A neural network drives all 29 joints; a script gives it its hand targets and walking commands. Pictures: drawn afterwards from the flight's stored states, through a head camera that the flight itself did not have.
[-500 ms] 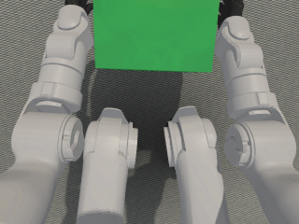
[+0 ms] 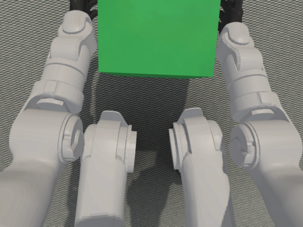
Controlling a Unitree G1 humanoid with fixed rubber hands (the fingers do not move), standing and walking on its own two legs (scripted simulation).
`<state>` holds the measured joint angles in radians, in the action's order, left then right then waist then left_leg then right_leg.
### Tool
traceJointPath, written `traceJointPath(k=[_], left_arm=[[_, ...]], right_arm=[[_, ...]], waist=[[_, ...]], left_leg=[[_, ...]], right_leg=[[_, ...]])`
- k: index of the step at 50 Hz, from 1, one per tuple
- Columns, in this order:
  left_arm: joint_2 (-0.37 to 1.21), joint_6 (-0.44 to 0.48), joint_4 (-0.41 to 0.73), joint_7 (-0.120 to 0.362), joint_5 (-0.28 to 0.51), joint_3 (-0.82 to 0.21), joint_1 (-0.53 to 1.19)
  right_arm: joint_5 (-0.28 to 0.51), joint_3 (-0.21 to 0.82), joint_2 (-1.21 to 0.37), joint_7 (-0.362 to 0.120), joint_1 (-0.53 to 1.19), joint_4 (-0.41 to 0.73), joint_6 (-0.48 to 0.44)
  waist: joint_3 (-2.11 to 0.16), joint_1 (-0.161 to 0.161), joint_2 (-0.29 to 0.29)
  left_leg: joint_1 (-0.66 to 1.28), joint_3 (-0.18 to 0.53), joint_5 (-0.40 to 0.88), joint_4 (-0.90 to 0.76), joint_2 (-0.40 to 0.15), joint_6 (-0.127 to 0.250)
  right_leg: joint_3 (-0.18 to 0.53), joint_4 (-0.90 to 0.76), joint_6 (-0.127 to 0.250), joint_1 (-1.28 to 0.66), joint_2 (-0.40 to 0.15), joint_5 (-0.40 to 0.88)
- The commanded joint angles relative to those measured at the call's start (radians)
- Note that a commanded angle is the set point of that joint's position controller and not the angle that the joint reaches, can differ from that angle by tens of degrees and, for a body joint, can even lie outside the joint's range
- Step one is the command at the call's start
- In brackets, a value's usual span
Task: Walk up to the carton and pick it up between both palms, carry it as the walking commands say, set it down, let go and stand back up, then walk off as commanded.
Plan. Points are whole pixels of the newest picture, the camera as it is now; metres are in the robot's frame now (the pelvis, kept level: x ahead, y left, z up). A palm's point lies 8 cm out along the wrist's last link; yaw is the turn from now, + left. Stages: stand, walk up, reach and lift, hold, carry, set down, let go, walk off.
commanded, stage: set down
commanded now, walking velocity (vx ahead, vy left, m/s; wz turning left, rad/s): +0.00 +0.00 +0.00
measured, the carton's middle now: (155, 33) +0.51 -0.01 -0.23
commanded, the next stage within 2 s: none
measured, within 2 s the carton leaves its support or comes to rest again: neither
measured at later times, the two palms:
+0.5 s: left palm (82, 14) +0.53 +0.14 -0.16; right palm (229, 22) +0.51 -0.16 -0.17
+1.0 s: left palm (81, 15) +0.53 +0.14 -0.17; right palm (229, 25) +0.51 -0.17 -0.17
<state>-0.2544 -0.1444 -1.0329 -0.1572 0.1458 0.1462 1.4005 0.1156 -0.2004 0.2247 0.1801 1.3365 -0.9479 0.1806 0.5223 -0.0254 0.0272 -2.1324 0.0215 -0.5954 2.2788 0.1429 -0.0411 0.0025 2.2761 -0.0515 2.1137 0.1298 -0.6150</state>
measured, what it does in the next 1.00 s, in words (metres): stands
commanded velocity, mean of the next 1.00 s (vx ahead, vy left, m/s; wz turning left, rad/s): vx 0.00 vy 0.00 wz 0.00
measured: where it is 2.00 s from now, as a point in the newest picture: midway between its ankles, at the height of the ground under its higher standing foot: (151, 160)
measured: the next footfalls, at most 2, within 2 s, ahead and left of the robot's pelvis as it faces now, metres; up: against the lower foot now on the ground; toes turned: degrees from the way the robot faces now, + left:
none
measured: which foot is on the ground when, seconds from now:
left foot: down 0.00-1.00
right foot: down 0.00-1.00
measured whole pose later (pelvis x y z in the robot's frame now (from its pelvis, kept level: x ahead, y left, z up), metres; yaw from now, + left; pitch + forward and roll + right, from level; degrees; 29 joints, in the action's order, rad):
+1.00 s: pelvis +0.02 +0.00 -0.01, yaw +0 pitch +32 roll -1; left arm -0.25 -0.04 -1.10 -0.12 0.15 0.11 1.29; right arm 0.08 -0.17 0.21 0.12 1.26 -1.06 0.05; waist 0.33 -0.03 0.02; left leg -2.24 0.00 -0.62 2.30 0.11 -0.02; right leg -0.01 2.30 -0.03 2.23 0.09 -0.63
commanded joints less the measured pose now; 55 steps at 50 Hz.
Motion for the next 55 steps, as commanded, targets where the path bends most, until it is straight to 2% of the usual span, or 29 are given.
traceJointPath(k=[1,6,14,15,19,20,21,29,35,36,41,42,45,47,48,51,52,55], left_arm=[[1.046,0.028,0.237,0.221,0.066,-0.349,0.579],[1.018,0.036,0.214,0.227,0.072,-0.346,0.581],[0.991,0.037,0.137,0.250,0.046,-0.283,0.587],[0.992,0.037,0.137,0.252,0.047,-0.281,0.585],[0.988,0.038,0.104,0.262,0.027,-0.257,0.573],[0.994,0.038,0.087,0.265,0.019,-0.252,0.561],[0.989,0.039,0.075,0.268,0.012,-0.242,0.548],[0.971,0.060,0.078,0.258,-0.019,-0.235,0.457],[0.897,0.078,0.081,0.234,-0.012,-0.237,0.420],[0.868,0.082,0.084,0.230,-0.011,-0.230,0.425],[0.687,0.104,0.075,0.196,-0.003,-0.195,0.402],[0.626,0.107,0.066,0.185,-0.012,-0.173,0.377],[0.346,0.127,0.074,0.128,-0.013,-0.108,0.267],[0.087,0.144,0.088,0.066,0.007,-0.075,0.181],[0.017,0.148,0.087,0.042,0.027,-0.081,0.165],[-0.093,0.149,0.082,0.014,0.042,-0.069,0.132],[-0.112,0.151,0.088,0.012,0.043,-0.063,0.119],[-0.121,0.158,0.139,0.010,0.073,-0.094,0.136]], right_arm=[[0.085,0.398,-0.952,-0.274,0.724,0.298,-0.064],[0.072,0.380,-0.946,-0.270,0.688,0.242,-0.065],[0.052,0.338,-0.937,-0.292,0.698,0.170,-0.064],[0.053,0.336,-0.933,-0.294,0.693,0.170,-0.066],[0.035,0.310,-0.936,-0.309,0.668,0.129,-0.065],[0.029,0.304,-0.936,-0.312,0.660,0.117,-0.065],[0.025,0.300,-0.933,-0.316,0.646,0.105,-0.064],[-0.001,0.294,-0.902,-0.313,0.554,0.107,-0.087],[-0.017,0.268,-0.808,-0.284,0.508,0.090,-0.109],[-0.016,0.262,-0.787,-0.279,0.508,0.087,-0.113],[-0.038,0.196,-0.609,-0.234,0.460,0.054,-0.136],[-0.044,0.173,-0.549,-0.220,0.437,0.046,-0.140],[-0.045,0.104,-0.279,-0.156,0.336,0.053,-0.162],[-0.028,0.072,-0.030,-0.095,0.227,0.054,-0.181],[-0.016,0.060,0.036,-0.072,0.190,0.048,-0.185],[0.010,0.042,0.124,-0.049,0.166,0.056,-0.193],[0.022,0.052,0.130,-0.048,0.164,0.072,-0.196],[0.072,0.086,0.146,-0.054,0.180,0.121,-0.205]], waist=[[-1.706,-0.051,-0.036],[-1.626,-0.060,-0.036],[-1.470,-0.038,-0.034],[-1.468,-0.046,-0.032],[-1.387,-0.040,-0.030],[-1.369,-0.049,-0.030],[-1.338,-0.040,-0.028],[-1.300,-0.034,-0.023],[-1.306,-0.051,-0.015],[-1.310,-0.043,-0.018],[-1.313,-0.065,-0.025],[-1.312,-0.055,-0.016],[-1.323,-0.058,-0.016],[-1.354,-0.071,-0.023],[-1.368,-0.084,-0.026],[-1.397,-0.063,-0.031],[-1.423,-0.047,-0.035],[-1.553,-0.031,-0.017]], left_leg=[[0.569,-0.063,0.408,-0.173,0.025,0.054],[0.521,-0.063,0.363,-0.170,0.022,0.057],[0.428,-0.068,0.290,-0.160,0.012,0.065],[0.431,-0.063,0.290,-0.160,0.008,0.066],[0.394,-0.062,0.277,-0.160,0.008,0.068],[0.388,-0.061,0.275,-0.160,0.010,0.068],[0.370,-0.061,0.272,-0.160,0.009,0.068],[0.340,-0.049,0.348,-0.150,0.015,0.054],[0.345,-0.035,0.354,-0.153,0.011,0.040],[0.341,-0.036,0.345,-0.155,0.008,0.038],[0.336,-0.032,0.303,-0.158,-0.004,0.028],[0.329,-0.037,0.295,-0.162,-0.008,0.025],[0.356,-0.042,0.282,-0.178,-0.025,0.018],[0.391,-0.047,0.294,-0.198,-0.045,0.015],[0.413,-0.043,0.299,-0.213,-0.053,0.017],[0.431,-0.037,0.318,-0.209,-0.062,0.021],[0.439,-0.038,0.331,-0.205,-0.063,0.024],[0.510,-0.035,0.398,-0.193,-0.068,0.026]], right_leg=[[-0.069,-0.203,0.043,-0.561,0.003,0.459],[-0.065,-0.202,0.047,-0.542,0.003,0.425],[-0.050,-0.202,0.057,-0.453,-0.004,0.338],[-0.051,-0.198,0.058,-0.451,-0.004,0.339],[-0.045,-0.198,0.062,-0.395,-0.007,0.316],[-0.046,-0.197,0.062,-0.383,-0.005,0.317],[-0.042,-0.197,0.061,-0.368,-0.007,0.312],[-0.031,-0.179,0.054,-0.337,-0.004,0.398],[-0.030,-0.177,0.054,-0.328,-0.006,0.409],[-0.029,-0.174,0.053,-0.330,-0.007,0.405],[-0.030,-0.184,0.049,-0.355,-0.015,0.376],[-0.025,-0.191,0.049,-0.361,-0.016,0.369],[-0.030,-0.208,0.041,-0.395,-0.027,0.356],[-0.030,-0.224,0.038,-0.435,-0.045,0.369],[-0.032,-0.234,0.035,-0.443,-0.052,0.372],[-0.022,-0.243,0.033,-0.465,-0.073,0.384],[-0.018,-0.243,0.031,-0.480,-0.077,0.400],[-0.016,-0.226,0.031,-0.529,-0.085,0.469]])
